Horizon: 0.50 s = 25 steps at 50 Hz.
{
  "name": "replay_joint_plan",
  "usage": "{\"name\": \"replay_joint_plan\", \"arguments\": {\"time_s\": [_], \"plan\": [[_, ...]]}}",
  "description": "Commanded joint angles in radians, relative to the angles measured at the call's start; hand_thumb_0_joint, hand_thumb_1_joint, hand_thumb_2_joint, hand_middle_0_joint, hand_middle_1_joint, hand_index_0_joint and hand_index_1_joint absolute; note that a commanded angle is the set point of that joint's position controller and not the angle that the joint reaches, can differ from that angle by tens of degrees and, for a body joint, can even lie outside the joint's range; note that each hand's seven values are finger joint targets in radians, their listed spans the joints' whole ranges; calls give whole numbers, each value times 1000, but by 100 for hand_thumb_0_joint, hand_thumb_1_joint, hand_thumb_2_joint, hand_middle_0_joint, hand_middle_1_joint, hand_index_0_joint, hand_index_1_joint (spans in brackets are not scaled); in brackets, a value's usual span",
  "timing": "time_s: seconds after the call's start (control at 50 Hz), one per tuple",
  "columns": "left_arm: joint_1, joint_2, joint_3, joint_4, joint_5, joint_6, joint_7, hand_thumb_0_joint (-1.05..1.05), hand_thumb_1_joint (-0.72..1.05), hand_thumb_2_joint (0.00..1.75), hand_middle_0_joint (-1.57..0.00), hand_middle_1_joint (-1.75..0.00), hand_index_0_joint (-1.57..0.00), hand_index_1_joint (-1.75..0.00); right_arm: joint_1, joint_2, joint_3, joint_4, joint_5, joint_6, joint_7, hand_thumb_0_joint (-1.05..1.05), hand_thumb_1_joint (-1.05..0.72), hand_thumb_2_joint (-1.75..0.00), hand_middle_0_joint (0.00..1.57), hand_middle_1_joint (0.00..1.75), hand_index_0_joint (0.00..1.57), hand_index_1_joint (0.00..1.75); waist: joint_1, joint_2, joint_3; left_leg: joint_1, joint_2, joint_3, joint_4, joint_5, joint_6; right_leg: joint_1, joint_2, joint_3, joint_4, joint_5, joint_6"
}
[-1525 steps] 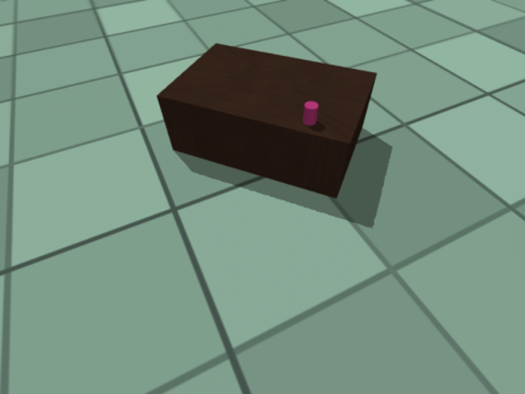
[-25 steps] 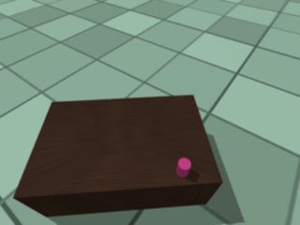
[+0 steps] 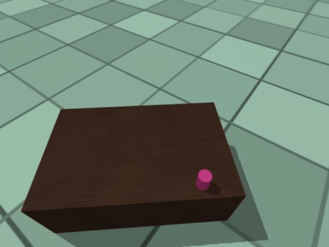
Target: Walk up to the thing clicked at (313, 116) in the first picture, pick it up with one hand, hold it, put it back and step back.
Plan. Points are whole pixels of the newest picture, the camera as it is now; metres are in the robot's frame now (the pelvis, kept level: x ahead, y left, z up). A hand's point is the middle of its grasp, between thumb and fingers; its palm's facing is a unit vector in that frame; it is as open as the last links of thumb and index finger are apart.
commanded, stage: stand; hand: right
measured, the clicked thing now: (203, 180) +0.46 -0.17 -0.38
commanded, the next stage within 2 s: step back in 1.20 s
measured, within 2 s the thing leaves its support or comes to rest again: neither
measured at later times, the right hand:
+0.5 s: hand out of the picture +0.08 -0.25 -0.15, palm faces +0.00 +0.94 -0.34, open 7.4 cm
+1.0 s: hand out of the picture +0.09 -0.25 -0.15, palm faces +0.00 +0.94 -0.35, open 7.4 cm
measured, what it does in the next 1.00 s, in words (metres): stands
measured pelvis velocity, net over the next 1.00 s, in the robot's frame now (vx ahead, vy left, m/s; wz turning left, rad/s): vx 0.03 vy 0.00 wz -0.01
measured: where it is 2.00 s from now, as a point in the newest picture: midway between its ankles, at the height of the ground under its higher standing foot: outside the picture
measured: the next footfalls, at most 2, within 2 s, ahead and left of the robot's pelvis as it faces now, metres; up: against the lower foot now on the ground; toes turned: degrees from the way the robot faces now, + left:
left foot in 1.90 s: -0.11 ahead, +0.09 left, +0.00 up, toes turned +4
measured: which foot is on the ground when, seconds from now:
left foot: down 0.00-1.00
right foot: down 0.00-1.00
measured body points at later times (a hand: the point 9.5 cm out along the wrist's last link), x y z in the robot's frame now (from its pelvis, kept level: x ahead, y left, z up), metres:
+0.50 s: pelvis +0.02 +0.00 +0.00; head +0.03 +0.01 +0.45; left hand +0.09 +0.30 -0.14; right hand +0.08 -0.30 -0.13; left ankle +0.04 +0.13 -0.74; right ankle -0.01 -0.15 -0.74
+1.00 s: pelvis +0.03 +0.00 +0.00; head +0.04 +0.01 +0.45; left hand +0.10 +0.30 -0.14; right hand +0.09 -0.30 -0.13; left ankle +0.04 +0.13 -0.74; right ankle +0.00 -0.15 -0.74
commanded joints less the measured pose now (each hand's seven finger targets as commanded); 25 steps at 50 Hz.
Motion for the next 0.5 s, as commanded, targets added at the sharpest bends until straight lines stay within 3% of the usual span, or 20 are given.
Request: {"name": "replay_joint_plan", "arguments": {"time_s": [0.0, 0.12, 0.22, 0.32, 0.38, 0.48], "plan": [[-35, 194, 32, -56, -4, -26, 13, 0, 90, 90, -20, -30, -20, -30, -49, -218, -39, -60, 8, -15, -14, 0, -90, -90, 20, 30, 20, 30, 2, 13, -19, 24, 82, -112, -117, -181, 43, -97, -67, 61, -87, -35, -54], [-29, 196, 25, -56, -9, -32, 15, 0, 90, 90, -20, -30, -20, -30, -46, -219, -35, -51, 14, -23, -12, 0, -90, -90, 20, 30, 20, 30, -2, 2, -68, 98, 84, -90, -81, -2, 44, -77, -85, 66, -78, 95, -56], [-31, 196, 21, -53, -11, -31, 17, 0, 90, 90, -20, -30, -20, -30, -47, -219, -31, -45, 16, -20, -12, 0, -90, -90, 20, 30, 20, 30, -5, 9, -49, 88, 79, -81, -78, 26, 42, -71, -86, 61, -82, 114, -53], [-30, 195, 21, -51, -14, -27, 16, 0, 90, 90, -20, -30, -20, -30, -57, -228, -34, -42, 15, -18, -12, 0, -90, -90, 20, 30, 20, 30, 0, 22, -34, 67, 80, -90, -101, -41, 42, -73, -84, 57, -88, 65, -53], [-35, 197, 21, -56, -11, -32, 18, 0, 90, 90, -20, -30, -20, -30, -67, -222, -34, -48, 17, -21, -11, 0, -90, -90, 20, 30, 20, 30, 1, -4, -69, 114, 87, -81, -68, 114, 43, -56, -91, 56, -79, 159, -51], [-56, 201, 24, -65, -17, -31, 19, 0, 90, 90, -20, -30, -20, -30, -62, -223, -32, -44, 17, -24, -14, 0, -90, -90, 20, 30, 20, 30, -1, 11, -83, 113, 87, -70, -66, 174, 38, -28, -95, 55, -74, 205, -47]]}}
